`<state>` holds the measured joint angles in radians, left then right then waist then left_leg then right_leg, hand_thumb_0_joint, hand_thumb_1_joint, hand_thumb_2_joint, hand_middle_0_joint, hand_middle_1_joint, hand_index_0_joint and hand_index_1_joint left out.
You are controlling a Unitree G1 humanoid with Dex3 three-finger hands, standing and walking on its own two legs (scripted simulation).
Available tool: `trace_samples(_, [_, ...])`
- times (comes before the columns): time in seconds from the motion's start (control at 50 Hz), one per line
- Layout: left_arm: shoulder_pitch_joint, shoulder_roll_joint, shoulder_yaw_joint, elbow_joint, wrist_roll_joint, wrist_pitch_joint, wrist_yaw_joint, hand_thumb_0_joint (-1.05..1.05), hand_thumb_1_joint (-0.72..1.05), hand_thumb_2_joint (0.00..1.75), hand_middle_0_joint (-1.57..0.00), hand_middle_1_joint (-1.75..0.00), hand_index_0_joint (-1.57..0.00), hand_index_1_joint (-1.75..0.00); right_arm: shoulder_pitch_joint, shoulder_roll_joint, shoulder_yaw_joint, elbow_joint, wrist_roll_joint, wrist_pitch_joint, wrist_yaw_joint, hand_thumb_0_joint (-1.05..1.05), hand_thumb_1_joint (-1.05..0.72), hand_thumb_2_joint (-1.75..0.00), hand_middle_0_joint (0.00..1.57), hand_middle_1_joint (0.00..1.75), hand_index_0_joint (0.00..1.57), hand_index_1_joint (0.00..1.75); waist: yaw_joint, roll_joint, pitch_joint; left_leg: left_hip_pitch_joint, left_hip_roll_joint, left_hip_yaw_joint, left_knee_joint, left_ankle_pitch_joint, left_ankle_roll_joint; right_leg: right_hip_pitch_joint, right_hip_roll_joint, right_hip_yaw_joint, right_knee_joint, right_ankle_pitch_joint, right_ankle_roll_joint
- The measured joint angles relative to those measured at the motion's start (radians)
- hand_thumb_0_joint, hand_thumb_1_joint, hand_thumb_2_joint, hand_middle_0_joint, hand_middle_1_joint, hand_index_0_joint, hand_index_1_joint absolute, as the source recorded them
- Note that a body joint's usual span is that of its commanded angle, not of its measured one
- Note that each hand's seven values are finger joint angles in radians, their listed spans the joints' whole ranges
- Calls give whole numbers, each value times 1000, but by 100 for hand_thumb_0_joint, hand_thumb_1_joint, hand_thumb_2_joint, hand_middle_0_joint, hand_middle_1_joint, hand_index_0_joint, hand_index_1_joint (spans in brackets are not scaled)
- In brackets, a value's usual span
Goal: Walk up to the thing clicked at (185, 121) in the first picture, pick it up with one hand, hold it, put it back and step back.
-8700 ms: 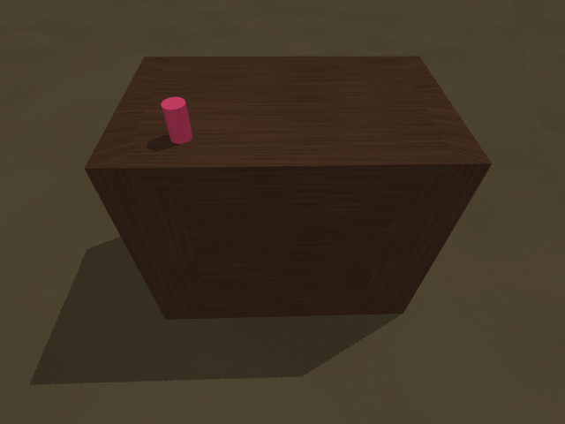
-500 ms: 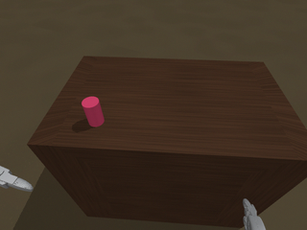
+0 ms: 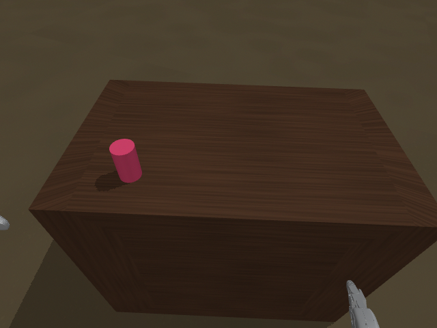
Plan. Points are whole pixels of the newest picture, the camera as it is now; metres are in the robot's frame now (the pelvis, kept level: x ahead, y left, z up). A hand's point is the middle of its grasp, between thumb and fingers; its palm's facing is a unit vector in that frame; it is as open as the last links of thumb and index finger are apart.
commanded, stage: go down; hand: left
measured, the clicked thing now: (126, 161) +0.48 +0.22 +0.02
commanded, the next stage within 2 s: approach in 2.00 s
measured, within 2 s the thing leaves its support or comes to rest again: neither
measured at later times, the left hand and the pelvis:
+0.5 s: hand out of the picture +0.34 +0.38 +0.16, palm faces +0.23 -0.97 +0.00, open 17.7 cm; pelvis +0.01 +0.00 +0.00, yaw +0 degrees
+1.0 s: hand out of the picture +0.34 +0.40 +0.16, palm faces +0.24 -0.97 +0.00, open 17.7 cm; pelvis +0.01 +0.00 +0.00, yaw +0 degrees
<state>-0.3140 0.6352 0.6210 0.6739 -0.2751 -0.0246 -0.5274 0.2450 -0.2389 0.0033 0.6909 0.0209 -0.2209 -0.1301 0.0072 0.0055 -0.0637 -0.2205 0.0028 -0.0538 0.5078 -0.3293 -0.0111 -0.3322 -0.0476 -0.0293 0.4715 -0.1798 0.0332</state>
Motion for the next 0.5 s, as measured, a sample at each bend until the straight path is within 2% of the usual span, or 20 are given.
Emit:
trace_samples(0.18, [-74,62,15,118,6,8,-43,-1,-56,8,-3,-1,-2,-3,0,3,27,-4,-7,-25,-22,-1,53,-6,6,5,5,5,-12,1,-11,-28,0,-2,3,1,1,-24,0,-2,-4,4,1])
trace_samples(0.5, [-117,108,32,193,30,-14,-52,-1,-60,7,-4,-1,-3,-3,-10,5,35,13,-13,-37,-37,-1,53,-6,6,5,5,5,-23,-4,-25,-63,3,-3,19,-14,2,-53,3,-3,0,-4,2])
